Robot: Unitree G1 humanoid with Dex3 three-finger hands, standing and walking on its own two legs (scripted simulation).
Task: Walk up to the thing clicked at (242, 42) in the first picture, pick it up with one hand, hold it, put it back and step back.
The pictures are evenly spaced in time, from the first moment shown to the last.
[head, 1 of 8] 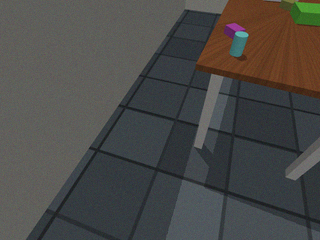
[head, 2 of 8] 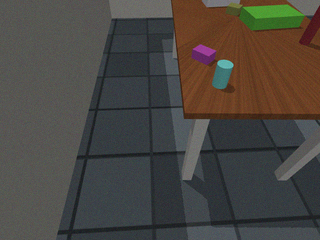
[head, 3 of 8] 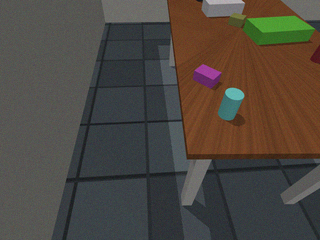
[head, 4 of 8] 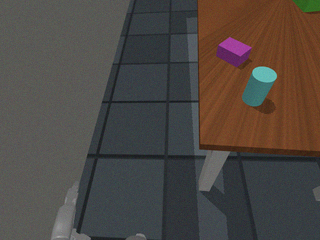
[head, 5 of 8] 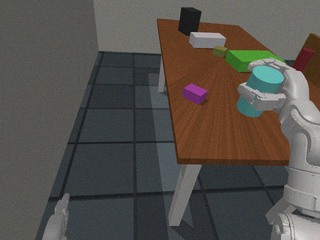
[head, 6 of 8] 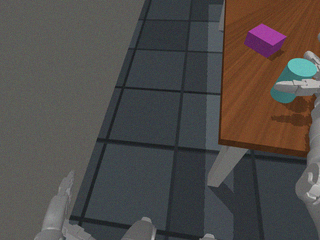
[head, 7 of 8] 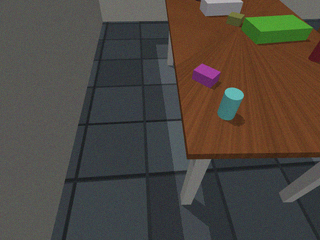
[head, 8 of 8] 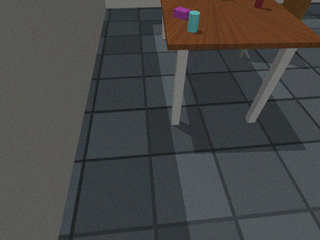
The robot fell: no
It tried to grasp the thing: yes
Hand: right
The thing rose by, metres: 0.23
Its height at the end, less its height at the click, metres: +0.00
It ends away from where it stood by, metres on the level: 0.00
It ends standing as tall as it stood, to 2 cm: yes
